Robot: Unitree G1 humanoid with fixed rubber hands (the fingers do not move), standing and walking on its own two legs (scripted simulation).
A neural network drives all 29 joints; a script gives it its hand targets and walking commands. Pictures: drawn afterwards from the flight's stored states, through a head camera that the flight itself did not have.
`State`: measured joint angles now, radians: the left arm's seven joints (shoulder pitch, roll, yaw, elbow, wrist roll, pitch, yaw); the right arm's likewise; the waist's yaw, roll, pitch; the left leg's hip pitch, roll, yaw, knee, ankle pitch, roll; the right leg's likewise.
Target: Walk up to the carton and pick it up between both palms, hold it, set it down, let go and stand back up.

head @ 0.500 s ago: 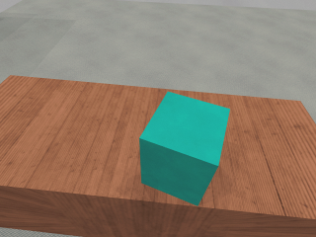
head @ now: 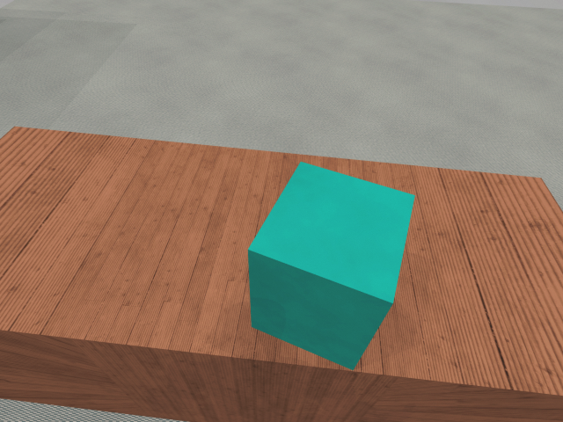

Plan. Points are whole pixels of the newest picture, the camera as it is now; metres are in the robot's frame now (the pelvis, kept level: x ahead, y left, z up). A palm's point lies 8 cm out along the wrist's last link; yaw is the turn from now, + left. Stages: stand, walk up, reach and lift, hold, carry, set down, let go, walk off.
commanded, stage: stand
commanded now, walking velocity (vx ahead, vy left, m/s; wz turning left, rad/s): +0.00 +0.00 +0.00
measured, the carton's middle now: (326, 266) +0.39 -0.07 -0.03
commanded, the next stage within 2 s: none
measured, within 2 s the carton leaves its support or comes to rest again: neither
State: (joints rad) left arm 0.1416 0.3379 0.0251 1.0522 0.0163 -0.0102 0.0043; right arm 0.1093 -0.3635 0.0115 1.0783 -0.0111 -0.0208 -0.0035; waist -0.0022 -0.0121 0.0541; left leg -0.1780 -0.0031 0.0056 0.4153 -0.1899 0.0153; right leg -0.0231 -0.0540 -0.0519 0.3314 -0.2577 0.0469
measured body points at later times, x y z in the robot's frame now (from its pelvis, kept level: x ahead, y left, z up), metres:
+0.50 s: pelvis +0.01 +0.00 +0.00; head +0.01 +0.01 +0.45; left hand +0.08 +0.30 -0.13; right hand +0.11 -0.31 -0.12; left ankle +0.02 +0.11 -0.74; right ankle -0.05 -0.15 -0.74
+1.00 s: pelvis +0.01 +0.00 +0.00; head +0.01 +0.00 +0.45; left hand +0.09 +0.30 -0.13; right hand +0.11 -0.31 -0.12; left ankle +0.02 +0.11 -0.74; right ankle -0.05 -0.15 -0.74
